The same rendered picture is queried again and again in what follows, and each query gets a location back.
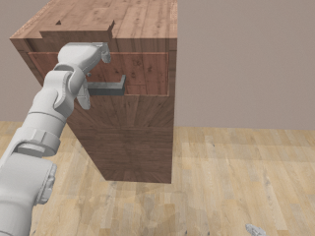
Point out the cabinet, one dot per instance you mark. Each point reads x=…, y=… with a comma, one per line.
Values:
x=128, y=137

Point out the handle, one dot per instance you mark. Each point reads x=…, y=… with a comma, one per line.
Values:
x=107, y=88
x=76, y=33

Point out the robot left hand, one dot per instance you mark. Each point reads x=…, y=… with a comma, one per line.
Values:
x=84, y=55

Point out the robot left upper arm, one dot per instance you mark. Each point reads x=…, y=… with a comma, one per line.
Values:
x=25, y=181

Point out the drawer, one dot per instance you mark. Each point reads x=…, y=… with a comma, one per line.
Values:
x=146, y=72

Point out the robot right hand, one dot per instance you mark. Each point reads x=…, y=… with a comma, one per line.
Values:
x=254, y=230

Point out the robot left forearm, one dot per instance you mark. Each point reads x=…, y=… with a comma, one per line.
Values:
x=40, y=133

